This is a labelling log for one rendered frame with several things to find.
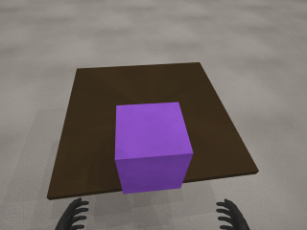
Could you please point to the robot right hand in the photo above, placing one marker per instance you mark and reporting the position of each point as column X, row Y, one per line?
column 236, row 218

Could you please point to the table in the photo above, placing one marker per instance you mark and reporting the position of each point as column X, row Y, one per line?
column 85, row 162

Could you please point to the robot left hand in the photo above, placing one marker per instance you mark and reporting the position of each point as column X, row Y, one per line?
column 67, row 219

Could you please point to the carton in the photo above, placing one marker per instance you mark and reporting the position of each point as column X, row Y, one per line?
column 152, row 147

